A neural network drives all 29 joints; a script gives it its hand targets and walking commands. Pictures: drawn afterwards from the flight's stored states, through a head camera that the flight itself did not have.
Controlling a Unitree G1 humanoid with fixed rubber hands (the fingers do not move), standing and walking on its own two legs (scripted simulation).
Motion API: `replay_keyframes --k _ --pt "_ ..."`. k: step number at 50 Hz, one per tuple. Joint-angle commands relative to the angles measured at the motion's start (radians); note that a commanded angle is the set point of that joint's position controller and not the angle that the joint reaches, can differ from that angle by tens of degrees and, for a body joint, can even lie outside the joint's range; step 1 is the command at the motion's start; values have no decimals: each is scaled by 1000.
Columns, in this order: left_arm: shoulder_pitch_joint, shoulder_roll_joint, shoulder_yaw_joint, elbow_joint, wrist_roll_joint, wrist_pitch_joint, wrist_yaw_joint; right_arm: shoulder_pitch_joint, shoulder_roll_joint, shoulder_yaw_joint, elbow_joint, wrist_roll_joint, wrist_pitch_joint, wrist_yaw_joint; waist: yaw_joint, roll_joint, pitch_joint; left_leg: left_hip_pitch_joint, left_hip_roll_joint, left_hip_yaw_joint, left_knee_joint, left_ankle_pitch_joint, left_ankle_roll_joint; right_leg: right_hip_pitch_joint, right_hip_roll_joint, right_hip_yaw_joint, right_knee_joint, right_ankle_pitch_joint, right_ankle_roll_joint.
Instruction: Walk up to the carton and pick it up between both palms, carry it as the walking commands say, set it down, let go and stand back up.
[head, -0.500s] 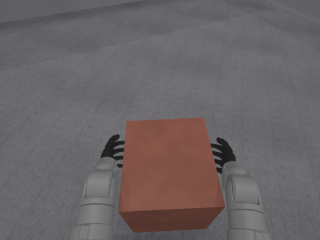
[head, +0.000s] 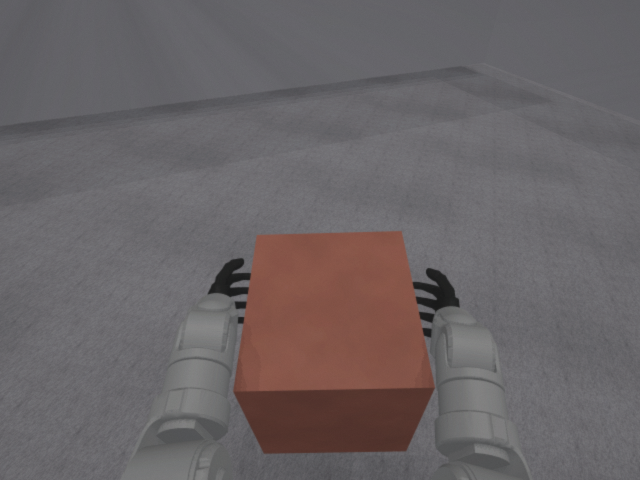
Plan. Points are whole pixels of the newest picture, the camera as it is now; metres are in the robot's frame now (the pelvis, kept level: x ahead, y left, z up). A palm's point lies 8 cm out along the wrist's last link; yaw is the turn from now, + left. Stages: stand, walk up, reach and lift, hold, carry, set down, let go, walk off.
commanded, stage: hold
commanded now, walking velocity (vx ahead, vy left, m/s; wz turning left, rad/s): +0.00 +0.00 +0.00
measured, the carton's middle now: (331, 343) +0.31 -0.05 -0.01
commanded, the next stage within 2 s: set down in 0.08 s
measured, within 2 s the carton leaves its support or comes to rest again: neither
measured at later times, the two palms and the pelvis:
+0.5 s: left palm (236, 324) +0.34 +0.08 +0.02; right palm (447, 345) +0.27 -0.21 +0.02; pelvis +0.03 +0.01 +0.00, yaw -2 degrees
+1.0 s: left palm (244, 349) +0.37 +0.08 -0.08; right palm (429, 366) +0.29 -0.21 -0.07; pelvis -0.01 +0.00 -0.03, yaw -1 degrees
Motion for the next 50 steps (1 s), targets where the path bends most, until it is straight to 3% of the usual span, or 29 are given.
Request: replay_keyframes --k 1,4,5,8,14,23,32,41,50 --pt "-523 -1029 -492 -17 -285 -54 -342 -530 913 491 68 243 -15 202 -22 -70 -124 156 -70 76 -80 -72 -3 -183 28 -27 -185 -160 -15" --pt "-473 -1040 -519 -70 -284 -48 -329 -475 905 509 37 252 -16 214 -16 -39 -143 162 -62 67 -113 -19 -10 -139 39 -44 -170 -48 -17" --pt "-415 -1008 -548 -65 -303 -17 -322 -402 930 524 30 289 -30 213 -72 55 -200 181 -17 37 -135 76 20 -80 47 -32 -138 132 -38" --pt "-341 -1000 -555 -132 -308 -18 -292 -352 882 537 -35 292 -26 223 -49 51 -199 154 -12 8 -146 161 16 -21 58 -31 -106 251 -38" --pt "-281 -980 -550 -165 -279 -49 -247 -358 821 558 -68 295 -58 251 -1 27 -177 131 -10 0 -132 123 9 -65 68 -29 -76 184 -36" --pt "-302 -949 -486 -57 -244 -121 -238 -356 795 480 21 237 -141 242 -16 5 -205 107 -23 14 -66 108 12 -164 64 -24 -24 149 -32" --pt "-330 -873 -363 101 -157 -231 -233 -388 793 393 131 174 -255 212 -6 -18 -253 -49 -50 26 33 116 32 -243 62 -16 58 213 -16" --pt "-389 -886 -360 178 -121 -365 -213 -437 804 373 176 151 -401 192 -19 3 -383 -224 -77 26 122 117 27 -348 67 -18 155 254 -14" --pt "-483 -950 -375 216 -97 -429 -191 -590 773 385 186 149 -490 217 -6 69 -547 -366 -88 35 244 74 3 -580 89 -58 298 145 -30"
